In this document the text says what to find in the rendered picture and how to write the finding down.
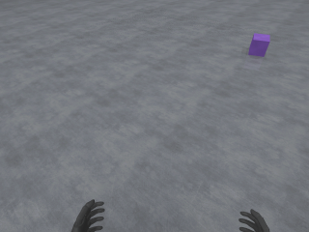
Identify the carton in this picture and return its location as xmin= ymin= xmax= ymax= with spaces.
xmin=248 ymin=33 xmax=270 ymax=57

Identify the robot right hand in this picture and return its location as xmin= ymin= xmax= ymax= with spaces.
xmin=239 ymin=209 xmax=270 ymax=232

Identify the robot left hand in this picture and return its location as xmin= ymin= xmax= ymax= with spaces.
xmin=71 ymin=199 xmax=105 ymax=232

